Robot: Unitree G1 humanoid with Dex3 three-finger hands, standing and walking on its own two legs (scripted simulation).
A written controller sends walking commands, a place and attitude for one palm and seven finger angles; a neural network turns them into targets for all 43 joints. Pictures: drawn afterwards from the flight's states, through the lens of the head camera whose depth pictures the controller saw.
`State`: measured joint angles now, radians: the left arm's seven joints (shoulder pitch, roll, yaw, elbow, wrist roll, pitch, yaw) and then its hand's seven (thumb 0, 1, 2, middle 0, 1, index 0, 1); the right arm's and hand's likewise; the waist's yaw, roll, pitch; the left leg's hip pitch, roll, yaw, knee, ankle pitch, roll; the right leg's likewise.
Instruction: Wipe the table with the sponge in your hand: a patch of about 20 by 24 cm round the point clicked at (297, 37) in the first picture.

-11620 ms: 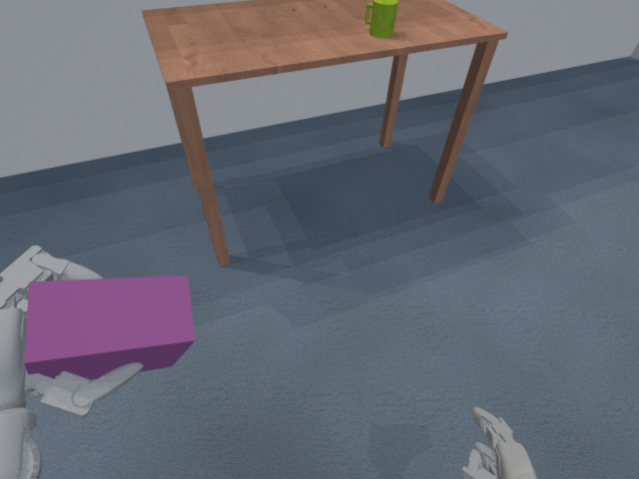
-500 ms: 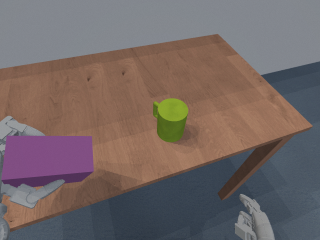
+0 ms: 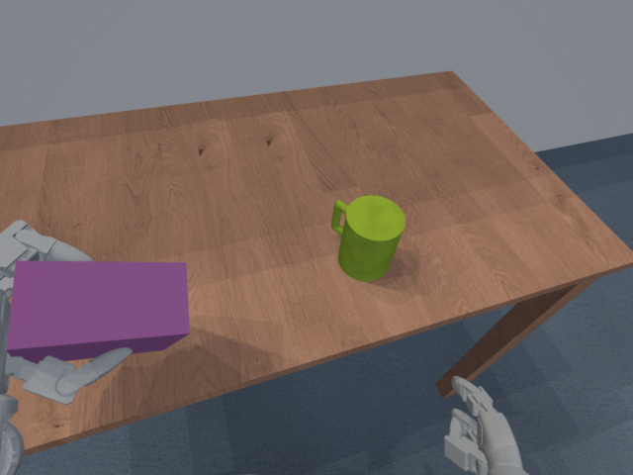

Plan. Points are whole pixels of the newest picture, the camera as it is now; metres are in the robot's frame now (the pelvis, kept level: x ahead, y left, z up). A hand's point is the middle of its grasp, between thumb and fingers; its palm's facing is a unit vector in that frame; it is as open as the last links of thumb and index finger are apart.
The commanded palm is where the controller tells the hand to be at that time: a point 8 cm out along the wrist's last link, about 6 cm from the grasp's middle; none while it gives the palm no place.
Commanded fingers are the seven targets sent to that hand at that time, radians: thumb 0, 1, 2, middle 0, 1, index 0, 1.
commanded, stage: come to a stop and stand still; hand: left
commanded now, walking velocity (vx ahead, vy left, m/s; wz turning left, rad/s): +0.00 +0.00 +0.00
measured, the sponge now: (128, 312) +0.23 +0.21 +0.13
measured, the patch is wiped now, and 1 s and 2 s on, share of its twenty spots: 0.00 0.00 0.00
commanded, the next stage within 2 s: look again from close up in 0.04 s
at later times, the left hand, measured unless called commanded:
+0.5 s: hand (56, 310) +0.22 +0.26 +0.14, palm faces +0.33 -0.84 -0.42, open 10.7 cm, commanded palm +0.16 +0.29 +0.18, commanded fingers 0.00 0.10 1.30 -1.20 -1.60 -1.20 -1.60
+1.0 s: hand (24, 325) +0.20 +0.27 +0.16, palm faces +0.43 -0.60 -0.67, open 10.6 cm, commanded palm +0.16 +0.28 +0.20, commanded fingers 0.00 0.10 1.30 -1.20 -1.60 -1.20 -1.60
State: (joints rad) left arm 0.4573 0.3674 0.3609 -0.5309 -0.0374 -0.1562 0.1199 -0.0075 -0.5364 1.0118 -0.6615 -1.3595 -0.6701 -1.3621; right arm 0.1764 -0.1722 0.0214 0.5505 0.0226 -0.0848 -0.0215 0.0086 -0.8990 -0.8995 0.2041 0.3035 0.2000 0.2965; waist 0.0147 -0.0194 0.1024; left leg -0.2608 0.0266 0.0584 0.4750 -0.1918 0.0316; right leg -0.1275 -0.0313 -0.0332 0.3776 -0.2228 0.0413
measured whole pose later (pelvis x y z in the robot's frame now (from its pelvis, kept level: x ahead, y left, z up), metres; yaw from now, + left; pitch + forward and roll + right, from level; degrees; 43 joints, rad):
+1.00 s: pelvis -0.02 -0.03 -0.02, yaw +4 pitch +0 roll -2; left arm 0.20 0.58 0.36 -0.39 0.15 0.07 0.04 -0.01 -0.54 1.01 -0.67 -1.35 -0.68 -1.35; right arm 0.16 -0.22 0.08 0.54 0.01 -0.03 -0.03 0.01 -0.90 -0.90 0.21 0.30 0.21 0.30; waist 0.08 0.02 0.01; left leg -0.45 0.03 -0.02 0.70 -0.26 -0.01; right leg -0.32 -0.01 -0.08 0.68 -0.36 0.00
